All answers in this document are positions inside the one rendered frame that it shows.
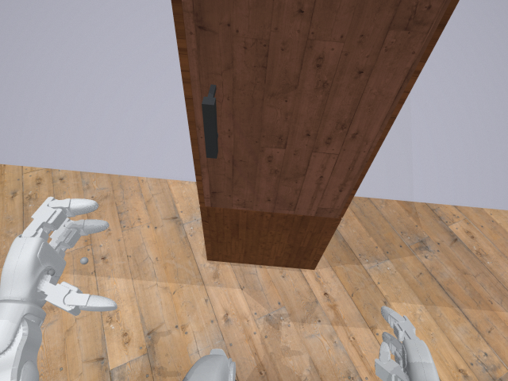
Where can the left robot hand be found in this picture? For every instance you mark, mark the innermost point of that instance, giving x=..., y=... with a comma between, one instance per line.
x=24, y=274

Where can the right robot hand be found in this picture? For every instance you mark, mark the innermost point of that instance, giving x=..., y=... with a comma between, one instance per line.
x=413, y=360

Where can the robot left shin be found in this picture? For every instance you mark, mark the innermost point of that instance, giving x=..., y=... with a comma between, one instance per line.
x=217, y=351

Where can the cupboard door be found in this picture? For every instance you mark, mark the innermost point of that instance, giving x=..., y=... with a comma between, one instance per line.
x=304, y=90

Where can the robot left thigh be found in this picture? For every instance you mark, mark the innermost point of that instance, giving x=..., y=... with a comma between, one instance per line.
x=212, y=368

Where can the robot left forearm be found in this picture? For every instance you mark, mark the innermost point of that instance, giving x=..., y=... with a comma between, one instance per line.
x=20, y=340

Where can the handle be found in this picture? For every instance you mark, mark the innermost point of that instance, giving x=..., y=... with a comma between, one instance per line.
x=209, y=113

